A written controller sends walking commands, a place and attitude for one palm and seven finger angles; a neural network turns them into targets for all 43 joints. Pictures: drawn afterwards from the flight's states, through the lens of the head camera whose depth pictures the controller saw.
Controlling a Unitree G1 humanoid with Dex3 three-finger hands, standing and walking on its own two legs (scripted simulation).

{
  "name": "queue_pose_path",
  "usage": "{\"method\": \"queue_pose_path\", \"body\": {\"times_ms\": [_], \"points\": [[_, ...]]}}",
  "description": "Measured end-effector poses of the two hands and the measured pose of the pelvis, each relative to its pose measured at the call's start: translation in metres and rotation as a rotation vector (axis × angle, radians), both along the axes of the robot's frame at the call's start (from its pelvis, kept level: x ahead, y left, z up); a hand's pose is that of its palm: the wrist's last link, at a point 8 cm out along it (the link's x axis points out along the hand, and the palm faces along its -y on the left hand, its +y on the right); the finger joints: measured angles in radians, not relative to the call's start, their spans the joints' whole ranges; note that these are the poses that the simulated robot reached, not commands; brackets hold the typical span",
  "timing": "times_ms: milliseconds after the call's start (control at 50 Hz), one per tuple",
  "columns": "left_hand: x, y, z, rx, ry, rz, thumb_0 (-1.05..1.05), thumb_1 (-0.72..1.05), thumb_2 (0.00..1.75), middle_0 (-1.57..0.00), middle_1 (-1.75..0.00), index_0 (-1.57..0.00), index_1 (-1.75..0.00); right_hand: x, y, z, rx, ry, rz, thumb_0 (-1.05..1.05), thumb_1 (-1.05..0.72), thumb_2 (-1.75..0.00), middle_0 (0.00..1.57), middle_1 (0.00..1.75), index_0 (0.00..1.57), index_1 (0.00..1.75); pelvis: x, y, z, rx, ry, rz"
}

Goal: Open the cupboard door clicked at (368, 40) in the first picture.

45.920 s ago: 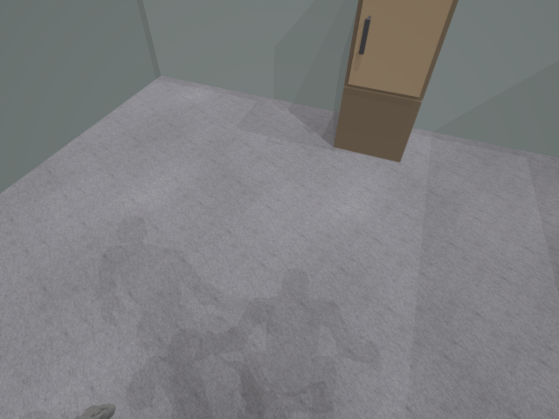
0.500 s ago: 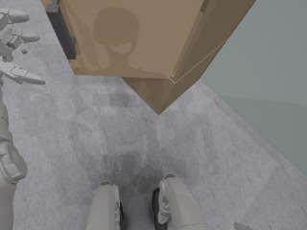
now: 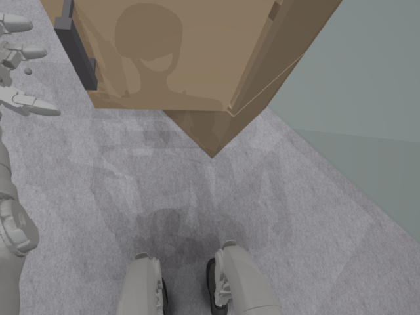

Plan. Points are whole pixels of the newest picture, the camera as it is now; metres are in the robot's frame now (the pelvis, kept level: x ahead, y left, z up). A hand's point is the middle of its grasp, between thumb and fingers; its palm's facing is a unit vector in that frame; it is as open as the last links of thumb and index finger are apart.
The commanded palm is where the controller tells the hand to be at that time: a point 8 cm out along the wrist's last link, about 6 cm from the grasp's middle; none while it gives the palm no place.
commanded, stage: move the hooked fingers beside the handle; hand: left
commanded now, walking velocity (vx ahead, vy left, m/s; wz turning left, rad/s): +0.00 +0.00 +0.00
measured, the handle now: (80, 48) +0.57 +0.19 +0.04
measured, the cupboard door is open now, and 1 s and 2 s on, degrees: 48 48 48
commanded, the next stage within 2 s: slide the fingers in behind the handle in 0.50 s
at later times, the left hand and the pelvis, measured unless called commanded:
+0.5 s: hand (35, 73) +0.52 +0.25 +0.04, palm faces -0.02 -1.00 -0.06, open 14.0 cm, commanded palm +0.50 +0.27 +0.04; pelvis +0.00 -0.01 -0.01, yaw +0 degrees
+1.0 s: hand (51, 80) +0.51 +0.23 +0.04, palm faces -0.04 -1.00 -0.02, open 14.0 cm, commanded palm +0.50 +0.25 +0.04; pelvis -0.01 +0.00 +0.00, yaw +1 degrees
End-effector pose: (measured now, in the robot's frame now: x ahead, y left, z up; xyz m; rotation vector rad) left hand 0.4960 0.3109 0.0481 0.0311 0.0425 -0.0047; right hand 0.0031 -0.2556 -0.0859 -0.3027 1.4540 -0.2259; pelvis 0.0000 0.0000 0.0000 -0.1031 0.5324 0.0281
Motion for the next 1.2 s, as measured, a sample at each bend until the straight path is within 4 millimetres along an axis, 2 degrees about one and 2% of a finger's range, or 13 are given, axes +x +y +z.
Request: {"method": "queue_pose_path", "body": {"times_ms": [100, 200, 300, 440, 660, 880, 1040, 1200], "points": [[-0.004, -0.002, 0.007, 0.009, 0.006, -0.025, -0.01, -0.5, 0.3, -0.3, -1.2, -0.3, -1.2, 0.016, -0.006, 0.003, -0.011, -0.03, 0.028, 0.0, -0.9, -0.9, 0.21, 0.3, 0.21, 0.3, 0.002, -0.001, 0.003, -0.001, -0.011, 0.012], [-0.004, -0.012, -0.003, -0.012, 0.04, -0.045, -0.01, -0.5, 0.3, -0.3, -1.2, -0.3, -1.2, 0.03, -0.015, 0.003, -0.034, -0.063, 0.054, 0.0, -0.9, -0.9, 0.21, 0.3, 0.21, 0.3, 0.002, -0.002, 0.002, 0.001, -0.011, 0.017], [-0.001, -0.018, -0.008, -0.009, 0.002, -0.026, -0.01, -0.5, 0.3, -0.3, -1.2, -0.3, -1.2, 0.036, -0.021, -0.001, -0.05, -0.087, 0.06, 0.0, -0.9, -0.9, 0.21, 0.3, 0.2, 0.3, 0.0, -0.004, -0.004, 0.003, -0.006, 0.011], [0.005, -0.012, -0.007, 0.018, -0.006, -0.006, -0.01, -0.5, 0.3, -0.3, -1.2, -0.3, -1.2, 0.028, -0.019, -0.01, -0.033, -0.064, 0.044, 0.0, -0.9, -0.9, 0.21, 0.3, 0.2, 0.3, -0.004, -0.007, -0.009, 0.004, 0.0, 0.006], [-0.008, -0.002, 0.0, -0.006, 0.02, -0.019, -0.01, -0.5, 0.3, -0.3, -1.2, -0.3, -1.2, 0.013, -0.012, -0.009, -0.001, -0.031, 0.03, 0.0, -0.9, -0.9, 0.21, 0.3, 0.21, 0.3, -0.004, -0.009, -0.005, 0.005, -0.007, 0.007], [-0.007, -0.024, -0.004, -0.028, -0.009, -0.051, -0.01, -0.5, 0.3, -0.3, -1.2, -0.3, -1.2, 0.015, -0.018, -0.002, -0.042, -0.067, 0.036, 0.0, -0.9, -0.9, 0.21, 0.3, 0.2, 0.3, -0.007, -0.004, -0.005, -0.001, -0.016, 0.011], [-0.008, -0.031, -0.006, -0.014, -0.003, -0.026, -0.01, -0.5, 0.3, -0.3, -1.2, -0.3, -1.2, 0.014, -0.01, -0.004, -0.019, -0.072, 0.033, 0.0, -0.9, -0.9, 0.21, 0.3, 0.2, 0.3, -0.008, -0.001, -0.004, 0.004, -0.024, 0.009], [0.003, -0.04, -0.006, -0.012, -0.008, -0.036, -0.01, -0.5, 0.3, -0.3, -1.2, -0.3, -1.2, 0.01, -0.004, -0.01, -0.003, -0.046, 0.03, 0.0, -0.9, -0.9, 0.21, 0.3, 0.2, 0.3, -0.007, -0.001, -0.006, 0.004, -0.01, 0.013]]}}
